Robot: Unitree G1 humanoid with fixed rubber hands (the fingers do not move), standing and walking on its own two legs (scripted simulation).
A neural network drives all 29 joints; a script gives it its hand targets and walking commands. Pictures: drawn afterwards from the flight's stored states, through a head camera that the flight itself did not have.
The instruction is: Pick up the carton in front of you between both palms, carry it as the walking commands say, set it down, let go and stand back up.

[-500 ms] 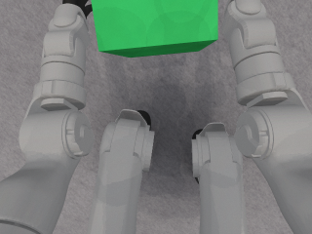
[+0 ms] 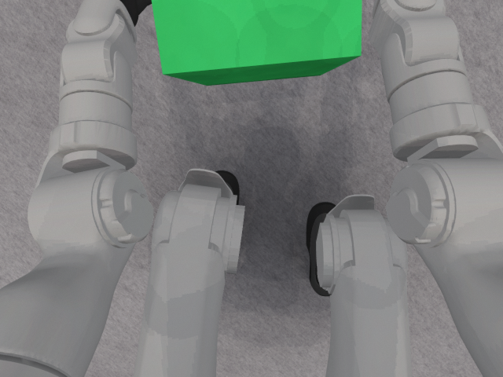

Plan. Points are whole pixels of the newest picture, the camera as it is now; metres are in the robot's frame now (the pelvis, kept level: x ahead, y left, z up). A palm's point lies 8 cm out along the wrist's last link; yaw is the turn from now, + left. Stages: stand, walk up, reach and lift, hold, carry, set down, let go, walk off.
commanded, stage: set down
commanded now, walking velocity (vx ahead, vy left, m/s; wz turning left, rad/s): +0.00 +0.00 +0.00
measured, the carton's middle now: out of the picture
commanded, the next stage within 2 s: let go in 1.64 s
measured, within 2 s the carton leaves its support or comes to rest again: neither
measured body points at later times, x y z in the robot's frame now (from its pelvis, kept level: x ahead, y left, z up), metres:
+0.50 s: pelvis +0.00 +0.01 -0.01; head +0.38 +0.05 +0.21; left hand +0.50 +0.29 -0.23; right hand +0.57 -0.07 -0.22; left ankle +0.12 +0.13 -0.35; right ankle +0.09 -0.11 -0.35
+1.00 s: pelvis +0.00 +0.02 +0.06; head +0.34 +0.07 +0.34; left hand +0.52 +0.31 -0.08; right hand +0.60 -0.06 -0.06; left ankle +0.12 +0.13 -0.35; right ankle +0.09 -0.11 -0.35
